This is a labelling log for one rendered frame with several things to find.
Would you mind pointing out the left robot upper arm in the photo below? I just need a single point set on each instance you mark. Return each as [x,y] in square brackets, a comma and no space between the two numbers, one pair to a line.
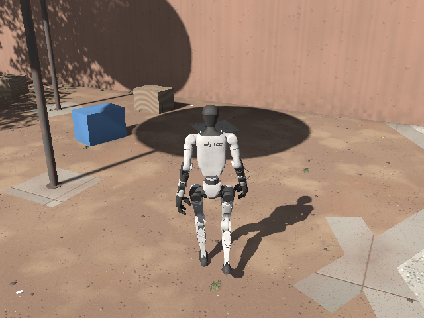
[188,152]

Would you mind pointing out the robot right shin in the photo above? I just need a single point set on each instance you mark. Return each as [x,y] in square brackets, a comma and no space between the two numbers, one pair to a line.
[226,243]

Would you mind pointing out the left robot forearm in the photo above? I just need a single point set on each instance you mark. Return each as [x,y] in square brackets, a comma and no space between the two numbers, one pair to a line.
[182,182]

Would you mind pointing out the right robot forearm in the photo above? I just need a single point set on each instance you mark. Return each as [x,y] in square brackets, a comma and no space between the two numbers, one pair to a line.
[241,175]

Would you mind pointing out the right robot upper arm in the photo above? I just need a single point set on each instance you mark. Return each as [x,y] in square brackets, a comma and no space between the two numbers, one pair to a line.
[234,148]

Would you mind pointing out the left robot hand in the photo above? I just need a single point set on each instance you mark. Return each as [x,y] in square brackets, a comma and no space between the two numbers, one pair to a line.
[179,204]

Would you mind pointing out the right robot hand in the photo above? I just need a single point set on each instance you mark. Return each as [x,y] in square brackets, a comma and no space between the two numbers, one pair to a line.
[239,188]

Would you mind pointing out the left robot thigh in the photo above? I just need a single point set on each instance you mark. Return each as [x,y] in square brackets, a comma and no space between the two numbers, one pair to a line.
[196,196]

